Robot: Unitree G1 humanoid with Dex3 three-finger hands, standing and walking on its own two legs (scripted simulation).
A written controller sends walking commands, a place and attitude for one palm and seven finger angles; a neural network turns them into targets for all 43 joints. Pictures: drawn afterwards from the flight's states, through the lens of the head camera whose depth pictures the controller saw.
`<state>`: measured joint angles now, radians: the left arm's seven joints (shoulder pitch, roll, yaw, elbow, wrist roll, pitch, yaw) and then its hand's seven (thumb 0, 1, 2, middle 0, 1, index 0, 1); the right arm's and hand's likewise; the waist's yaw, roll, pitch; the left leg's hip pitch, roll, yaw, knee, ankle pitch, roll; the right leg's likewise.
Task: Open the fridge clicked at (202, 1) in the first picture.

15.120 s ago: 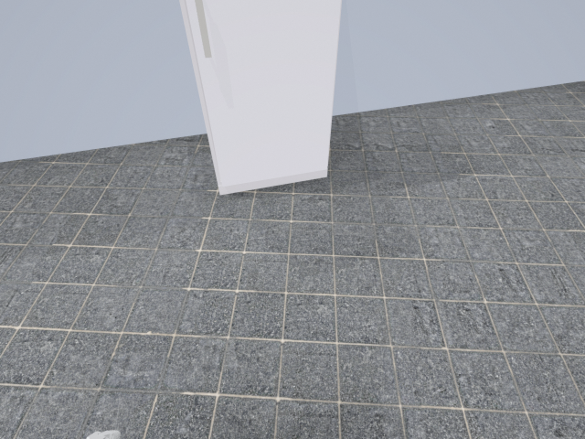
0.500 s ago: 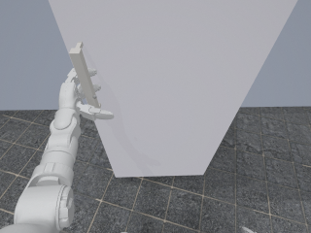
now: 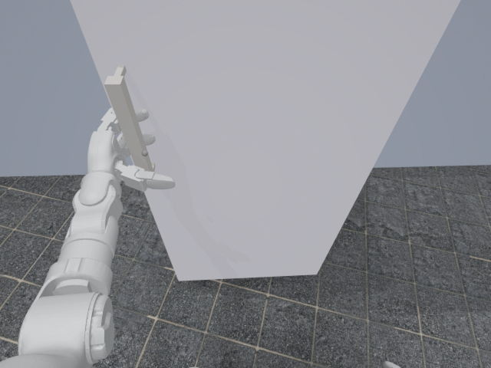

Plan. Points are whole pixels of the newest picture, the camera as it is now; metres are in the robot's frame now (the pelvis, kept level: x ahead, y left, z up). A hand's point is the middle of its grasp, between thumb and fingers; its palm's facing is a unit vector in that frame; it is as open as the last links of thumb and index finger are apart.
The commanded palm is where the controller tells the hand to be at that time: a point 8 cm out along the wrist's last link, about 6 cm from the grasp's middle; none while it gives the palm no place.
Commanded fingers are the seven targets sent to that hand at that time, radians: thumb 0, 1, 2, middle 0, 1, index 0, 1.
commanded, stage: grip the handle and tug to test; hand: left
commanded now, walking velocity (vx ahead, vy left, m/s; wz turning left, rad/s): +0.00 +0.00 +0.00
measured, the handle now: (137, 133) +0.49 +0.21 +0.11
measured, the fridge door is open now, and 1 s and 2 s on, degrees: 0 0 16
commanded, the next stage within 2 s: pull the door a little, standing still in 1.36 s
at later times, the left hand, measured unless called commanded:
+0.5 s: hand (143, 152) +0.44 +0.18 +0.12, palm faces +0.11 -0.99 +0.00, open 7.7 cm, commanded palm +0.40 +0.22 +0.12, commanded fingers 0.00 0.85 0.88 -0.44 -1.39 -0.44 -1.39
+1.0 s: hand (145, 152) +0.44 +0.18 +0.12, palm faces +0.13 -0.99 +0.00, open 5.9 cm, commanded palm +0.39 +0.21 +0.12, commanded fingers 0.00 0.90 0.90 -0.45 -1.40 -0.45 -1.40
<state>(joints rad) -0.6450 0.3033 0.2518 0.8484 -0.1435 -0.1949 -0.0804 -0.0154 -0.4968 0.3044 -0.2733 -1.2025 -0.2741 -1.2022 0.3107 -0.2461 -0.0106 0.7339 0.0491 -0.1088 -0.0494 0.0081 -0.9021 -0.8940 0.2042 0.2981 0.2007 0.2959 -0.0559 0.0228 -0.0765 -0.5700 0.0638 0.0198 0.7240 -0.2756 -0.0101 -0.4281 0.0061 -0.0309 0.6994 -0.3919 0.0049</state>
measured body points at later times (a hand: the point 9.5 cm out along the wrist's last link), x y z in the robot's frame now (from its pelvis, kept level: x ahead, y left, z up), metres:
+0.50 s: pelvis +0.00 +0.00 +0.00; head +0.03 +0.00 +0.45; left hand +0.42 +0.23 +0.12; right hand +0.09 -0.26 -0.11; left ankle +0.05 +0.13 -0.71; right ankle -0.02 -0.12 -0.71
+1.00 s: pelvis +0.01 +0.00 +0.00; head +0.04 +0.00 +0.45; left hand +0.42 +0.23 +0.12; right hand +0.11 -0.26 -0.11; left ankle +0.05 +0.13 -0.71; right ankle -0.02 -0.12 -0.71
